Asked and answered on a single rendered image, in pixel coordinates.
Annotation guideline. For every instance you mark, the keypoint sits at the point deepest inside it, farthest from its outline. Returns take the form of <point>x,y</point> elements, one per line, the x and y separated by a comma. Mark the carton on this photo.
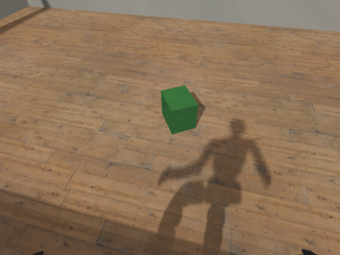
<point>179,109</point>

